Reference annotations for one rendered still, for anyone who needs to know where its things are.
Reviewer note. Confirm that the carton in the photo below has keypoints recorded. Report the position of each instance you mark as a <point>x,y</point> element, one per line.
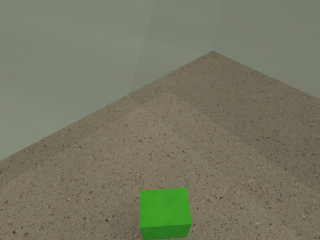
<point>164,213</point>

